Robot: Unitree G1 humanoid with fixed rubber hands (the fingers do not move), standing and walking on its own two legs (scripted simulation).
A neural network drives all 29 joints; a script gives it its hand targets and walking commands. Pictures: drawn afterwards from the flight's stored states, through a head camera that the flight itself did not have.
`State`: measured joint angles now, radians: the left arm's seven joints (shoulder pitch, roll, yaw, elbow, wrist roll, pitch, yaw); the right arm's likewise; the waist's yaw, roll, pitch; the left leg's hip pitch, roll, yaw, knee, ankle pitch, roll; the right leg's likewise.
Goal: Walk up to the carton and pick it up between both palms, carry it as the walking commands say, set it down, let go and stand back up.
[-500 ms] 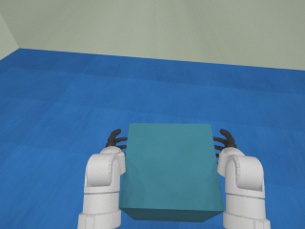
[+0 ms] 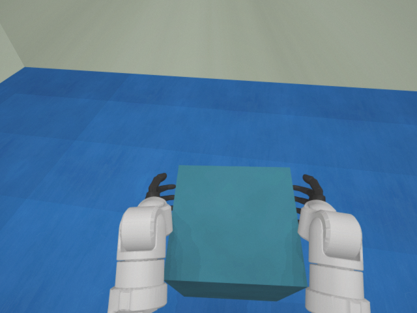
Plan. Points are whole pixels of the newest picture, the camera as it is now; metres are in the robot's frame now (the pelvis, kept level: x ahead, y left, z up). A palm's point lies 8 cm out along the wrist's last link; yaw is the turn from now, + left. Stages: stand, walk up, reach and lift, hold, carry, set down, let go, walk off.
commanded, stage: carry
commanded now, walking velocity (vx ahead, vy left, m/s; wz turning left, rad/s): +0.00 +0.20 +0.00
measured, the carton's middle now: (231, 238) +0.30 -0.01 -0.02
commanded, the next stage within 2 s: none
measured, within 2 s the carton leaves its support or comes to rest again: neither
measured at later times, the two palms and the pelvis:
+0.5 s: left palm (157, 212) +0.29 +0.13 +0.09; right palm (318, 213) +0.29 -0.16 +0.09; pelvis +0.00 -0.01 +0.00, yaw +1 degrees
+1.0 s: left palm (158, 214) +0.29 +0.13 +0.09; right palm (319, 213) +0.29 -0.16 +0.09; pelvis -0.01 -0.02 +0.00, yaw +1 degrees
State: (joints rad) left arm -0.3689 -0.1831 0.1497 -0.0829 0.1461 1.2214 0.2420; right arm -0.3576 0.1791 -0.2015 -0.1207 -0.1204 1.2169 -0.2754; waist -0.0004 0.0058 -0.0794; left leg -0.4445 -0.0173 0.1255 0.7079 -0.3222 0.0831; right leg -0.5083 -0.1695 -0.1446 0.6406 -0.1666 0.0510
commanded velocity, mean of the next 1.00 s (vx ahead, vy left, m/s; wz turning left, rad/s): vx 0.00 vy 0.20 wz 0.00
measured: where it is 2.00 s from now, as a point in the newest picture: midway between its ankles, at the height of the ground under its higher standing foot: outside the picture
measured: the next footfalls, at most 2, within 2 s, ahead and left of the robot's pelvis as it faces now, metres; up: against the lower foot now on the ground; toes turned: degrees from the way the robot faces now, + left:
none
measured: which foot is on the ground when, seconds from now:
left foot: down 0.00-1.00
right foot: down 0.00-1.00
